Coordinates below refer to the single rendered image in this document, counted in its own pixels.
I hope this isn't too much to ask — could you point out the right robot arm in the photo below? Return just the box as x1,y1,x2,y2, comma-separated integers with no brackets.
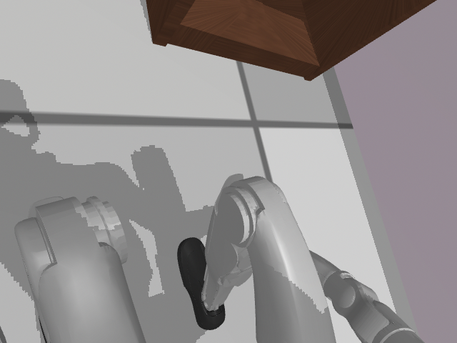
323,271,425,343

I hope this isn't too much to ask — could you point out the right robot hand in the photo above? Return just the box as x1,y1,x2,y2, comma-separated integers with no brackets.
309,250,341,287

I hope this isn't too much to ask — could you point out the right robot foot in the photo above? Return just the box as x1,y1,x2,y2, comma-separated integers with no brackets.
177,237,225,330

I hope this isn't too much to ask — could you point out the bookshelf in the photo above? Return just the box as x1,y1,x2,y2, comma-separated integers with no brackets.
146,0,436,81

